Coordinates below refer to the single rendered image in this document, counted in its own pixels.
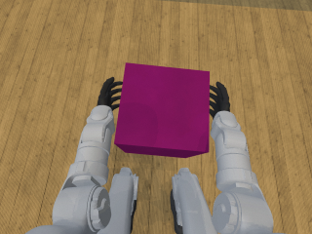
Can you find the left robot forearm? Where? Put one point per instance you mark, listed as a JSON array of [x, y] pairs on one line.
[[90, 165]]

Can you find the robot right thigh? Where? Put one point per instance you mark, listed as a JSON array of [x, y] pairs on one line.
[[195, 213]]

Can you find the robot right shin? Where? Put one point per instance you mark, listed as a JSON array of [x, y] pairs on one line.
[[177, 204]]

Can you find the right robot hand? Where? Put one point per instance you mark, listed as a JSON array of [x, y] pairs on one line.
[[221, 99]]

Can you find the carton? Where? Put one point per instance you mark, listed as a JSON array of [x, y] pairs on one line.
[[164, 111]]

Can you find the robot left upper arm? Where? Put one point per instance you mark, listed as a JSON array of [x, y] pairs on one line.
[[78, 210]]

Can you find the robot right upper arm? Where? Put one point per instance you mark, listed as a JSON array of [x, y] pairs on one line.
[[237, 213]]

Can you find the left robot hand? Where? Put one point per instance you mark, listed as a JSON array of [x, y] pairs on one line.
[[105, 94]]

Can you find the right robot forearm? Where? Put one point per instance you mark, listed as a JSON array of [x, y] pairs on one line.
[[234, 170]]

